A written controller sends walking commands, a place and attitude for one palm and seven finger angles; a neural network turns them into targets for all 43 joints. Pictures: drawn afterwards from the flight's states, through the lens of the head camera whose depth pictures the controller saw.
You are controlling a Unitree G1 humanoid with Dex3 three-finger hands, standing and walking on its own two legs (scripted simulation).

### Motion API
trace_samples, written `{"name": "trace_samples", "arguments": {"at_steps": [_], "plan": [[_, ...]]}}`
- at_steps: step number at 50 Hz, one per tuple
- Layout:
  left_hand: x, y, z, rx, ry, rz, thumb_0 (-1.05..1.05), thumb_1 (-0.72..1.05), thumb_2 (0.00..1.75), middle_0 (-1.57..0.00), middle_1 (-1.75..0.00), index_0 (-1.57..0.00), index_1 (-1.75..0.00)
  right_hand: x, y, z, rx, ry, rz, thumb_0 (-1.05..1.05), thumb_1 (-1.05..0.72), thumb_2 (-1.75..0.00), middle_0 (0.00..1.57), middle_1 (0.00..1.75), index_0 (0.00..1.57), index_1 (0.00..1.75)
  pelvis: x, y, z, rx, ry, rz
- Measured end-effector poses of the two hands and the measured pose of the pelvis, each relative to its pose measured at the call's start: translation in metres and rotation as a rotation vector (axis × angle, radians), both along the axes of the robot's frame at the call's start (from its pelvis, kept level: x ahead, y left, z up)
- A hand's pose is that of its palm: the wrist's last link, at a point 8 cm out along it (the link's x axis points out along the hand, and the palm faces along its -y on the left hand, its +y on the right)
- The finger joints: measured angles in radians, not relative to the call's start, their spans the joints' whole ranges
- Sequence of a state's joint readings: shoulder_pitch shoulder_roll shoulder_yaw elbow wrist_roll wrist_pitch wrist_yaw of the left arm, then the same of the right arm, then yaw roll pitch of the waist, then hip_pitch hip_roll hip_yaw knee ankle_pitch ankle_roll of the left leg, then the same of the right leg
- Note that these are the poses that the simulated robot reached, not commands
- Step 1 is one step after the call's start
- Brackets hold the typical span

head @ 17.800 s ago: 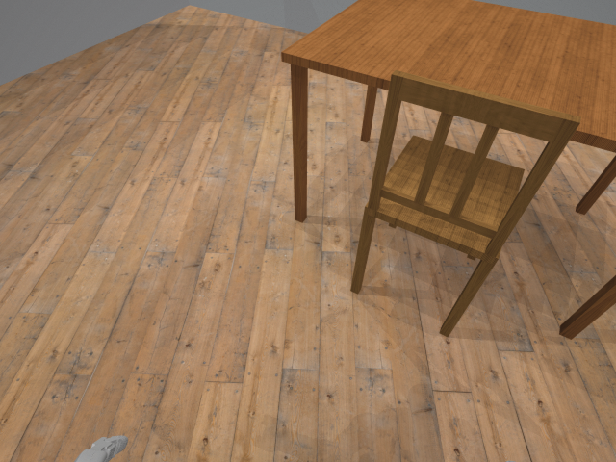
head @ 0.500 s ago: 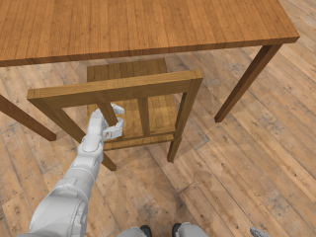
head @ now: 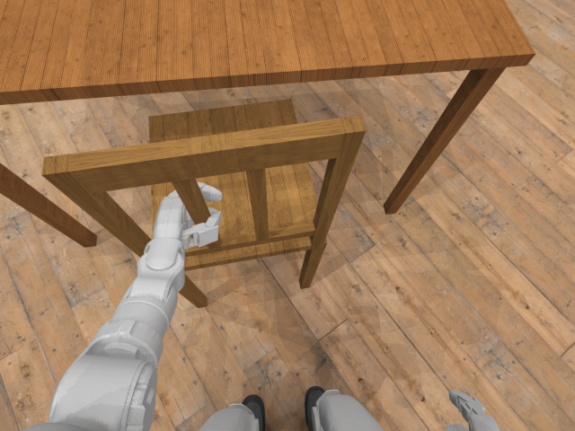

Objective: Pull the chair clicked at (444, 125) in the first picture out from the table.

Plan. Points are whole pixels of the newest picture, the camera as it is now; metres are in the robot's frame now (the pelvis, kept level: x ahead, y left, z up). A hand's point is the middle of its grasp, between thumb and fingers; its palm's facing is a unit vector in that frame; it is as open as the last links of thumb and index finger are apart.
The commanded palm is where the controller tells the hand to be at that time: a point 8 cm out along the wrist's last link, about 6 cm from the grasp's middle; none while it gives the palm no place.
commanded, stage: step backward, pulling the chair out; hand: left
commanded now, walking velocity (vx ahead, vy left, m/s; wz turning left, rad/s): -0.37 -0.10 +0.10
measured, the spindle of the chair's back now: (201, 215) +0.43 +0.12 -0.09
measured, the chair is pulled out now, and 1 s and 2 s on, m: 0.04 0.18 0.40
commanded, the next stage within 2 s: none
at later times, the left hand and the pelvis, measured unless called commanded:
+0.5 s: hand (209, 262) +0.35 +0.10 -0.07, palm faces -0.09 -0.99 -0.14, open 5.6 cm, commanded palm +0.32 +0.16 -0.07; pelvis -0.06 +0.01 +0.00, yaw +1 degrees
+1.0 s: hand (212, 318) +0.26 +0.10 -0.07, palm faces +0.00 -0.99 -0.15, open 5.6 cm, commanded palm +0.24 +0.15 -0.07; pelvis -0.13 -0.02 +0.00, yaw +5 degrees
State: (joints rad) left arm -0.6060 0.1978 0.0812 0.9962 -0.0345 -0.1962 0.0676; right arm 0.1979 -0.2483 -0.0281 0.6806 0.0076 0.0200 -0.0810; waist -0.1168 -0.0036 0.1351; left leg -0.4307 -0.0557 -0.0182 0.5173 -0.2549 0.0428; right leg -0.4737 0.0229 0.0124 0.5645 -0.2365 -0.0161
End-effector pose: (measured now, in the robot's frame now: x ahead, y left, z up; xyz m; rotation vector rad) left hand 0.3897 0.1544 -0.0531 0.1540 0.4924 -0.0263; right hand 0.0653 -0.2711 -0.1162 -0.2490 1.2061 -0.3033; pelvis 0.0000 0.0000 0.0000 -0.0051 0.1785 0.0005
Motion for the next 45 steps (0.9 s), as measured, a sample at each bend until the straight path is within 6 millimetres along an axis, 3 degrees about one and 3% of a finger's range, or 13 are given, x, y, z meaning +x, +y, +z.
{"name": "trace_samples", "arguments": {"at_steps": [11, 18, 25, 29, 35, 39, 45], "plan": [[-0.030, -0.006, 0.001, -0.006, 0.019, 0.062, 0.09, 0.65, 0.75, -0.28, -1.14, -0.50, -1.45, -0.018, 0.005, -0.009, 0.076, 0.005, -0.006, 0.00, -0.91, -0.90, 0.21, 0.30, 0.20, 0.30, -0.017, -0.019, 0.003, -0.007, -0.038, 0.000], [-0.044, -0.004, 0.001, -0.005, 0.019, 0.031, 0.08, 0.65, 0.73, -0.27, -1.15, -0.50, -1.45, -0.015, -0.008, -0.011, -0.013, -0.016, 0.030, 0.01, -0.91, -0.90, 0.21, 0.30, 0.20, 0.30, -0.033, -0.002, -0.001, -0.022, -0.037, 0.044], [-0.057, 0.001, 0.000, 0.003, -0.010, -0.032, 0.06, 0.65, 0.72, -0.25, -1.17, -0.50, -1.45, -0.019, 0.007, 0.003, -0.037, -0.077, 0.035, 0.01, -0.91, -0.90, 0.20, 0.30, 0.20, 0.30, -0.057, 0.010, 0.000, 0.000, -0.047, 0.017], [-0.071, 0.003, 0.001, 0.007, -0.010, -0.021, 0.07, 0.66, 0.72, -0.25, -1.17, -0.50, -1.45, -0.032, 0.021, 0.001, 0.018, -0.092, 0.042, 0.00, -0.91, -0.90, 0.20, 0.30, 0.20, 0.30, -0.066, 0.006, 0.000, 0.011, -0.061, 0.012], [-0.096, 0.002, 0.002, 0.024, -0.006, 0.040, 0.07, 0.64, 0.75, -0.28, -1.15, -0.50, -1.45, -0.064, 0.034, -0.019, 0.138, -0.046, 0.049, 0.00, -0.91, -0.90, 0.20, 0.30, 0.20, 0.30, -0.079, -0.013, -0.002, 0.004, -0.069, 0.000], [-0.112, -0.002, 0.003, 0.028, 0.002, 0.079, 0.08, 0.63, 0.76, -0.29, -1.13, -0.50, -1.45, -0.088, 0.023, -0.027, 0.158, -0.012, 0.026, 0.00, -0.91, -0.90, 0.21, 0.30, 0.20, 0.30, -0.096, -0.025, -0.001, -0.028, -0.084, 0.013], [-0.132, -0.008, 0.004, 0.018, 0.021, 0.091, 0.08, 0.64, 0.75, -0.27, -1.13, -0.50, -1.45, -0.108, -0.013, -0.020, 0.058, 0.001, 0.038, 0.01, -0.91, -0.90, 0.21, 0.30, 0.20, 0.30, -0.115, -0.028, 0.001, 0.000, -0.067, 0.038]]}}
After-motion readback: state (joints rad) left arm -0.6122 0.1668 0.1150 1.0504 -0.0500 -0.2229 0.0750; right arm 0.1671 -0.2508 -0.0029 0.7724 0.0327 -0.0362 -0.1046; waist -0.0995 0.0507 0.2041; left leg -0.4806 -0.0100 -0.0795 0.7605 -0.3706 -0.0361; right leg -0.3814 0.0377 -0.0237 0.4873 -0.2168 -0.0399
